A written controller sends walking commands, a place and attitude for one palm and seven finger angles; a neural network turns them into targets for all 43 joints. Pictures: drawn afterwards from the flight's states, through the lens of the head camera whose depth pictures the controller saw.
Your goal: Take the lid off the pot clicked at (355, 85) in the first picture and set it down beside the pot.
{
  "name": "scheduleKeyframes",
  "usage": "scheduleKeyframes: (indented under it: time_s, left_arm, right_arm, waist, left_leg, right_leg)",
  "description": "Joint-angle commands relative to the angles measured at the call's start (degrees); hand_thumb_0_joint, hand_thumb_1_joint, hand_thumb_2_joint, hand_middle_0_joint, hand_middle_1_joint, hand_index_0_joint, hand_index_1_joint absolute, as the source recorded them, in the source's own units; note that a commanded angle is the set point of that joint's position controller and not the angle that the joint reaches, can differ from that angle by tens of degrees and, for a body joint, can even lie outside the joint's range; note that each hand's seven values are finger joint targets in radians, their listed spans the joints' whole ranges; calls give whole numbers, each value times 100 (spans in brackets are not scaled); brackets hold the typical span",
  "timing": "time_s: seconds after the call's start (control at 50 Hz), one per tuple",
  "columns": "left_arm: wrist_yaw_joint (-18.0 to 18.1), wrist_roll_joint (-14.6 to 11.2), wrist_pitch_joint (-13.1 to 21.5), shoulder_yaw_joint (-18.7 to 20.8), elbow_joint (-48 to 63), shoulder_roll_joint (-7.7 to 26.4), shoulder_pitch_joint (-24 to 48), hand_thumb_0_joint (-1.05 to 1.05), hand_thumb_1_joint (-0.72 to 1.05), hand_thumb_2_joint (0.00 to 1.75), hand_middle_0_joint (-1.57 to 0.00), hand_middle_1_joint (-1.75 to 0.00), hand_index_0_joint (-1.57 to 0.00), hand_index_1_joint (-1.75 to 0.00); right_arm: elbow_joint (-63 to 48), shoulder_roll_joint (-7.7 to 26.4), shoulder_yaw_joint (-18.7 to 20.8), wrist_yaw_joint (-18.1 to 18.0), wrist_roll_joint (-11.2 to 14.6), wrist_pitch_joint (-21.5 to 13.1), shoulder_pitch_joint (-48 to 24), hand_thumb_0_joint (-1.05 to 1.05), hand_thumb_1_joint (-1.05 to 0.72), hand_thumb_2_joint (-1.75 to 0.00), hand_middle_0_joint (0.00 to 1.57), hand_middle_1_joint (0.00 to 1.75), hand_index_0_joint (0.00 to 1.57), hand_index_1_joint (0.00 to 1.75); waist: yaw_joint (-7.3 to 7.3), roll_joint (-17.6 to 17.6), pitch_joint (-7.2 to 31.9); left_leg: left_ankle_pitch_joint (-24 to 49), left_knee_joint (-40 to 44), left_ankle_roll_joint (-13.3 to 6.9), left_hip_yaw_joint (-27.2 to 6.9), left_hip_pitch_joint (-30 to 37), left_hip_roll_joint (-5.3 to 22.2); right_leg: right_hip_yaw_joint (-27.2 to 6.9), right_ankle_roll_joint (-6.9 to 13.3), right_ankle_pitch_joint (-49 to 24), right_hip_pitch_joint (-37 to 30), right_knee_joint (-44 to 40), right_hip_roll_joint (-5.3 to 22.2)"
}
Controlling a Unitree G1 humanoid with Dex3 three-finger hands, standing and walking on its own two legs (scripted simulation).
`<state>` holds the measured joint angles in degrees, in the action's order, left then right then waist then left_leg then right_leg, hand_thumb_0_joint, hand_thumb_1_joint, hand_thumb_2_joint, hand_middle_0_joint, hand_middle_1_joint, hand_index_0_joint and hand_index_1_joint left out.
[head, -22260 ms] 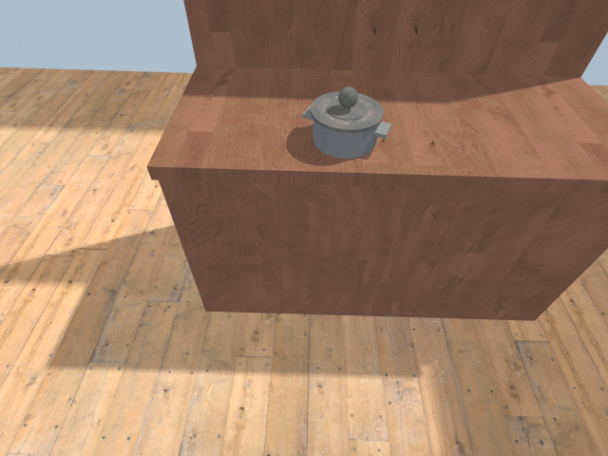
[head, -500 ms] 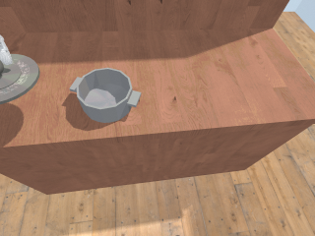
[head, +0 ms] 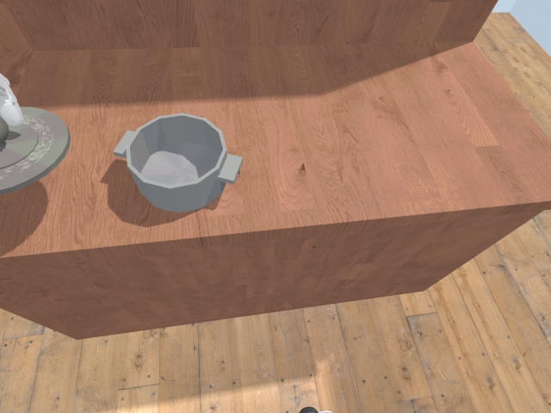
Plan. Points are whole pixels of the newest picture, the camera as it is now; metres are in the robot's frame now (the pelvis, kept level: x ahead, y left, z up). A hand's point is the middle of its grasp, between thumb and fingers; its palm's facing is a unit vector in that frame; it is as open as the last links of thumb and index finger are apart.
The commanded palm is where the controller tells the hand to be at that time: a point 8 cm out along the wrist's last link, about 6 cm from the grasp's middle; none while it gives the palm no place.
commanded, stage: lower the lid onto the table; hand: left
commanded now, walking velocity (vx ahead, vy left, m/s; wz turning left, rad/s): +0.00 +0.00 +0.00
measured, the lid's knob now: out of the picture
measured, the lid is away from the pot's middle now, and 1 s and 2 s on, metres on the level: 0.23 0.22 0.24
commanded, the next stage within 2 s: open the fingers wide in 1.60 s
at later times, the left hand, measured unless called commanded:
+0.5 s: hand out of the picture +0.45 +0.37 +0.10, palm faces -0.44 -0.15 -0.89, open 7.3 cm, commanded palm +0.50 +0.37 +0.16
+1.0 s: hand (10, 157) +0.47 +0.36 +0.07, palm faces -0.46 -0.13 -0.88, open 7.3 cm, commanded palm +0.52 +0.37 +0.13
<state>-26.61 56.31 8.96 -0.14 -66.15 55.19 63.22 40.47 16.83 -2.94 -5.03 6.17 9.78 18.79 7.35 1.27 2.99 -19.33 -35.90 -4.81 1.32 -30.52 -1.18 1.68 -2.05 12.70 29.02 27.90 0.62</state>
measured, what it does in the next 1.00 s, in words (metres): stands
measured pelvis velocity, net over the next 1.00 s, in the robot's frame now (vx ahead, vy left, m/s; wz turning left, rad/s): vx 0.00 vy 0.01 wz -0.02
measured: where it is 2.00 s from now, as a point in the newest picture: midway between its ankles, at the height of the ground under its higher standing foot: outside the picture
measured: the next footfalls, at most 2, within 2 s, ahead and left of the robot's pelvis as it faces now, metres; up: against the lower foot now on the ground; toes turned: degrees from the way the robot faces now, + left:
none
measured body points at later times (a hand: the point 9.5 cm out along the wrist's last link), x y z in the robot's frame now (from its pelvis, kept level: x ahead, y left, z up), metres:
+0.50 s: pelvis +0.00 +0.01 -0.01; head +0.10 +0.03 +0.43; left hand +0.47 +0.37 +0.15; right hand +0.00 -0.28 -0.12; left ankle -0.03 +0.06 -0.73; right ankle +0.00 -0.16 -0.73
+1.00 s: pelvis +0.00 +0.01 -0.01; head +0.11 +0.04 +0.42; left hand +0.49 +0.36 +0.12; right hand -0.02 -0.27 -0.12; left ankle -0.03 +0.06 -0.73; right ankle +0.00 -0.16 -0.73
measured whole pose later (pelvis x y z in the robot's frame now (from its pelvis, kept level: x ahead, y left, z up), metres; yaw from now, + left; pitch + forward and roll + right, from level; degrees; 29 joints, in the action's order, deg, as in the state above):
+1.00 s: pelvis +0.00 +0.01 -0.01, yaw -1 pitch +18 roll -4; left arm -21.7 58.3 12.4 1.9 -68.9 54.9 60.4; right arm 40.0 16.5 -3.5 -6.3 5.3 9.5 20.2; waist 9.3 1.0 4.1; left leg -21.9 -42.5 -5.3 1.8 -38.6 -0.7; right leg 1.2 -1.8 14.7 37.1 33.8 0.2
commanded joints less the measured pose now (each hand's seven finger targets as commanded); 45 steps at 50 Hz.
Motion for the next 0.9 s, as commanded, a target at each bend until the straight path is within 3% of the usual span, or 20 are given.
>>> scheduleKeyframes:
  time_s: [0.0, 0.04, 0.1, 0.12, 0.18, 0.22, 0.26, 0.3, 0.34, 0.4, 0.44, 0.5, 0.56, 0.62, 0.66, 0.74, 0.78, 0.8, 0.84, 0.88]
  left_arm:
    - [289, -38, 43, 395, 1202, 1913, 2635, 0, 74, 88, -83, -105, -85, -107]
    - [324, -43, 102, 616, 1372, 2178, 2661, 0, 74, 88, -83, -105, -85, -107]
    - [344, -36, 118, 534, 1382, 2064, 2695, 0, 74, 88, -83, -105, -85, -107]
    - [351, -50, 162, 539, 1472, 2049, 2685, 0, 74, 88, -83, -105, -85, -107]
    - [380, -39, 136, 660, 1115, 2203, 2406, 0, 74, 88, -83, -105, -85, -107]
    - [379, -28, 150, 386, 1130, 1880, 2440, 0, 74, 88, -83, -105, -85, -107]
    - [396, -5, 182, 582, 1311, 2103, 2513, 0, 74, 88, -83, -105, -85, -107]
    - [390, -33, 201, 513, 1243, 2012, 2481, 0, 74, 88, -83, -105, -85, -107]
    - [416, -54, 259, 685, 1555, 2187, 2604, 0, 74, 88, -83, -105, -85, -107]
    - [420, -72, 245, 536, 1065, 1930, 2294, 0, 74, 88, -83, -105, -85, -107]
    - [453, -63, 290, 651, 1219, 2106, 2353, 0, 74, 88, -83, -105, -85, -107]
    - [478, -18, 287, 533, 1074, 1997, 2293, 0, 74, 88, -83, -105, -85, -107]
    - [538, 13, 342, 770, 1313, 2265, 2364, 0, 74, 88, -83, -105, -85, -107]
    - [511, -37, 353, 454, 1244, 1809, 2346, 0, 74, 88, -83, -105, -85, -107]
    - [549, 1, 344, 622, 1218, 2006, 2344, 0, 74, 88, -83, -105, -85, -107]
    - [593, 6, 349, 433, 1208, 1751, 2427, 0, 74, 88, -83, -105, -85, -107]
    - [616, 19, 322, 378, 1032, 1699, 2368, 0, 74, 88, -83, -105, -85, -107]
    - [642, 21, 325, 517, 1034, 1874, 2360, 0, 74, 88, -83, -105, -85, -107]
    - [702, 66, 361, 568, 1217, 1957, 2461, 0, 74, 88, -83, -105, -85, -107]
    - [729, 85, 348, 612, 924, 2040, 2300, 0, 74, 88, -83, -105, -85, -107]
  right_arm:
    - [-283, 1130, 376, -113, -58, -46, 664, 0, -90, -90, 20, 30, 20, 30]
    - [-275, 1148, 380, -131, -71, -39, 678, 0, -90, -90, 20, 30, 20, 30]
    - [-284, 1122, 393, -143, -74, -55, 695, 0, -90, -90, 20, 30, 20, 30]
    - [-260, 1134, 392, -141, -70, -63, 700, 0, -90, -90, 20, 30, 20, 30]
    - [-293, 1148, 364, -152, -71, -37, 705, 0, -90, -90, 20, 30, 20, 30]
    - [-269, 1145, 373, -149, -47, -49, 706, 0, -90, -90, 20, 30, 20, 30]
    - [-267, 1159, 389, -148, -82, -41, 742, 0, -90, -90, 20, 30, 20, 30]
    - [-277, 1143, 389, -171, -80, -46, 755, 0, -90, -90, 20, 30, 20, 30]
    - [-243, 1165, 411, -179, -104, -35, 795, 0, -90, -90, 20, 30, 20, 30]
    - [-225, 1142, 404, -190, -91, -57, 825, 0, -90, -90, 20, 30, 20, 30]
    - [-210, 1180, 395, -189, -98, -37, 825, 0, -90, -90, 20, 30, 20, 30]
    - [-223, 1162, 383, -194, -92, -41, 827, 0, -90, -90, 20, 30, 20, 30]
    - [-245, 1159, 390, -215, -110, -33, 848, 0, -90, -90, 20, 30, 20, 30]
    - [-192, 1149, 401, -215, -89, -53, 873, 0, -90, -90, 20, 30, 20, 30]
    - [-201, 1164, 412, -207, -125, -30, 910, 0, -90, -90, 20, 30, 20, 30]
    - [-157, 1171, 408, -207, -133, -32, 942, 0, -90, -90, 20, 30, 20, 30]
    - [-176, 1159, 398, -209, -126, -43, 961, 0, -90, -90, 20, 30, 20, 30]
    - [-174, 1173, 393, -215, -127, -44, 978, 0, -90, -90, 20, 30, 20, 30]
    - [-183, 1166, 392, -230, -143, -41, 985, 0, -90, -90, 20, 30, 20, 30]
    - [-201, 1167, 359, -239, -144, -51, 1001, 0, -90, -90, 20, 30, 20, 30]
  waist:
    - [-16, 990, 2413]
    - [-53, 1015, 2642]
    - [-20, 1205, 2638]
    - [-46, 1367, 2643]
    - [-36, 896, 2494]
    - [-18, 1136, 2382]
    - [-42, 1212, 2514]
    - [12, 1140, 2551]
    - [-36, 1369, 2838]
    - [44, 985, 2454]
    - [-7, 1098, 2559]
    - [27, 1092, 2431]
    - [-9, 1227, 2780]
    - [53, 1415, 2584]
    - [41, 1277, 2642]
    - [92, 1342, 2621]
    - [133, 1123, 2518]
    - [115, 998, 2555]
    - [91, 1341, 2798]
    - [124, 1064, 2590]
  left_leg:
    - [3471, 121, 127, -362, 2119, 172]
    - [3739, 68, 133, -368, 2223, 190]
    - [3719, 59, 152, -369, 2260, 186]
    - [4079, 45, 228, -423, 2444, 232]
    - [3480, 39, 124, -323, 1961, 174]
    - [3632, 38, 182, -339, 2060, 199]
    - [3686, -19, 193, -383, 2182, 217]
    - [3500, -23, 169, -370, 2126, 211]
    - [4063, -86, 240, -434, 2427, 247]
    - [3599, -92, 180, -378, 2067, 222]
    - [3764, -103, 220, -402, 2137, 239]
    - [3486, -119, 200, -361, 1942, 218]
    - [3897, -210, 234, -409, 2137, 227]
    - [4180, -224, 323, -474, 2359, 298]
    - [3918, -257, 310, -489, 2245, 278]
    - [3981, -256, 374, -552, 2314, 320]
    - [3514, -258, 291, -479, 2028, 275]
    - [3383, -263, 250, -463, 1920, 272]
    - [3823, -318, 338, -507, 2163, 290]
    - [3465, -342, 269, -436, 1827, 254]
  right_leg:
    - [214, 372, -1270, -304, 0, -394]
    - [193, 362, -1431, -413, 56, -393]
    - [205, 370, -1350, -289, 40, -387]
    - [244, 392, -1376, -174, 67, -401]
    - [200, 350, -1314, -320, 77, -388]
    - [239, 393, -1279, -130, 102, -398]
    - [217, 382, -1204, -73, 114, -410]
    - [219, 373, -1139, -40, 118, -408]
    - [221, 377, -1277, -29, 168, -421]
    - [239, 357, -1104, 103, 150, -419]
    - [238, 375, -1132, 99, 201, -429]
    - [233, 383, -1059, 154, 219, -425]
    - [208, 379, -1211, 100, 279, -433]
    - [282, 392, -1043, 509, 290, -447]
    - [253, 377, -913, 501, 306, -451]
    - [282, 388, -817, 705, 353, -467]
    - [248, 378, -763, 636, 348, -456]
    - [232, 374, -809, 521, 371, -443]
    - [240, 390, -900, 589, 448, -458]
    - [221, 369, -869, 533, 447, -452]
